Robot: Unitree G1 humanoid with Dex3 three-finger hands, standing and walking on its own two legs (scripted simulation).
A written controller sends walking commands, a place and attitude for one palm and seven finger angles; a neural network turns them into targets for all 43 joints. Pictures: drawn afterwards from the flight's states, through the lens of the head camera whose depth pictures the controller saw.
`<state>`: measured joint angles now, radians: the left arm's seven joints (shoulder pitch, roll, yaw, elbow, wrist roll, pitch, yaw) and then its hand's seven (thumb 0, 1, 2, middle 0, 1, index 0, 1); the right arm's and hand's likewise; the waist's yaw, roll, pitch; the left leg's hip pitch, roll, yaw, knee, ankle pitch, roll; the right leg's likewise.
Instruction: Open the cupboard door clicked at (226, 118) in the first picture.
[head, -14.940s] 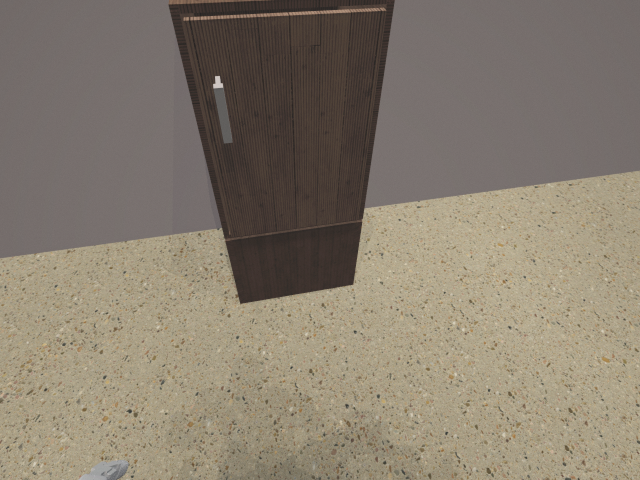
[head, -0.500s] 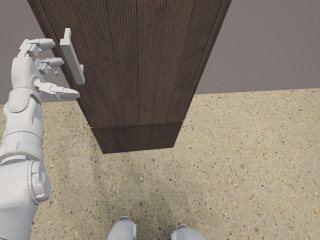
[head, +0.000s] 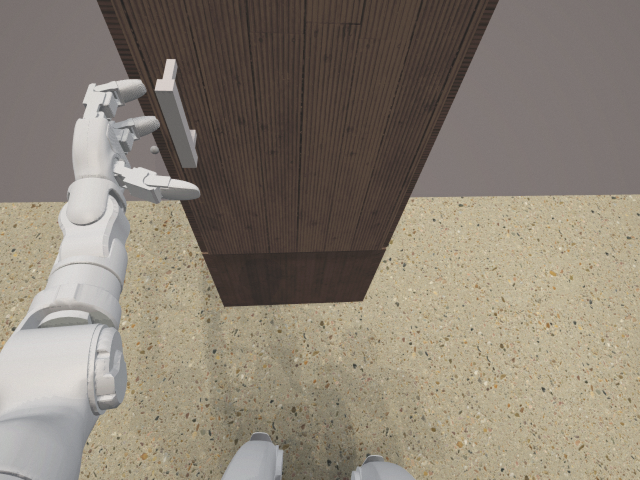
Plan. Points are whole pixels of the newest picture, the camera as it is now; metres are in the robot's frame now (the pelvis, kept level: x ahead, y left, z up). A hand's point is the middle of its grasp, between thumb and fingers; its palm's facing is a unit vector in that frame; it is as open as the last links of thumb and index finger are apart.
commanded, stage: slide the fingers in behind the handle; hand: left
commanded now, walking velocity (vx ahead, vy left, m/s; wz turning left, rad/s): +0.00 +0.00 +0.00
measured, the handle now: (180, 117) +0.54 +0.19 +0.10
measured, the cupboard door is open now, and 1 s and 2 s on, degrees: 0 0 0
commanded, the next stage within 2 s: move the hooked fingers beside the handle in 0.16 s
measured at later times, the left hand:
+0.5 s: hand (154, 150) +0.48 +0.21 +0.09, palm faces +0.15 -0.99 -0.02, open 15.1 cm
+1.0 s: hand (149, 149) +0.48 +0.22 +0.09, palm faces +0.12 -0.99 -0.01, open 14.8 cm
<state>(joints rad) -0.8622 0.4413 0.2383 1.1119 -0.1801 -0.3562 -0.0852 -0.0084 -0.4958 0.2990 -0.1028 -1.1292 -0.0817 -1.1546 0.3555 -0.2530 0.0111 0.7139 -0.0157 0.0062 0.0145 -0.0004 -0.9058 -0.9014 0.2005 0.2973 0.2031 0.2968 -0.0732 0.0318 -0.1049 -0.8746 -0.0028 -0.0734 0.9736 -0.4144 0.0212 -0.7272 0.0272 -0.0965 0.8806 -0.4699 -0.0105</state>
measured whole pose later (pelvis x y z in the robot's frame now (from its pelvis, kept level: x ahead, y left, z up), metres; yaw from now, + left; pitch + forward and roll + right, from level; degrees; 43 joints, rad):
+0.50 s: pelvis +0.00 +0.00 +0.00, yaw +0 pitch +18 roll -4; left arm -0.86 0.45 0.25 1.12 -0.18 -0.37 -0.09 -0.01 -0.50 0.30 -0.10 -1.12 -0.07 -1.14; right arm 0.36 -0.25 0.01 0.73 -0.01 0.00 0.01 0.00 -0.91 -0.90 0.20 0.30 0.20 0.30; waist -0.08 0.03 -0.11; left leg -0.87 0.00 -0.07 0.97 -0.41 0.02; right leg -0.73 0.03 -0.09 0.88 -0.46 -0.01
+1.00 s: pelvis +0.00 +0.00 +0.00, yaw -2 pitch +18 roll -4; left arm -0.80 0.50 0.35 1.10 -0.17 -0.37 -0.19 -0.01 -0.50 0.30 -0.16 -1.14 -0.14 -1.15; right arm 0.36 -0.26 0.02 0.70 0.00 0.03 -0.01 0.00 -0.91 -0.90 0.20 0.30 0.20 0.30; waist -0.09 0.03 -0.11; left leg -0.85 0.02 -0.04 0.95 -0.42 0.02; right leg -0.72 0.04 -0.06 0.87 -0.46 -0.01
